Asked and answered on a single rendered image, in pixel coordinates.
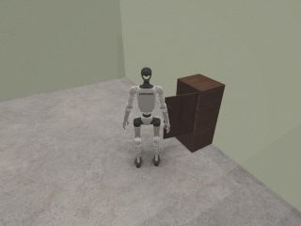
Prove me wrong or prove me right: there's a handle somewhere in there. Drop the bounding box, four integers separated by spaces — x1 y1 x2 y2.
167 106 172 118

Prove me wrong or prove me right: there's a left robot foot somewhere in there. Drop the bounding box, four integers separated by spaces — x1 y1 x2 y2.
135 156 141 168

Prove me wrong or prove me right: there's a right robot upper arm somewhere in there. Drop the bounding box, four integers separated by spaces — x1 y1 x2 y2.
155 86 166 109

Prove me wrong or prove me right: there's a cupboard door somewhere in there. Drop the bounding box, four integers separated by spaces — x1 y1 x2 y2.
163 92 199 139

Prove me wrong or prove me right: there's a robot foot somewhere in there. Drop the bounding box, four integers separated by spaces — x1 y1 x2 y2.
135 156 141 168
153 155 160 167

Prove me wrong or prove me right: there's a left robot forearm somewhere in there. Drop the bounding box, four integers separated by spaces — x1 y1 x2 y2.
123 103 131 121

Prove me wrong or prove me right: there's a right robot foot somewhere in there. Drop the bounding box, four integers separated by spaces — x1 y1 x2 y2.
153 155 160 167

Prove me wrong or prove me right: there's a right robot hand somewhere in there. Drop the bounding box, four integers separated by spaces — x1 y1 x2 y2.
163 122 170 134

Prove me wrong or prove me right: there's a left robot hand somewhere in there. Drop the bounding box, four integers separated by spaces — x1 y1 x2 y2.
122 120 130 129

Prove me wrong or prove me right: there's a left robot upper arm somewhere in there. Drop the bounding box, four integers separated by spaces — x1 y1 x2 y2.
127 86 138 109

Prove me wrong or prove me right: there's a right robot forearm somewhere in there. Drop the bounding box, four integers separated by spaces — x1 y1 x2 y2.
161 104 169 123

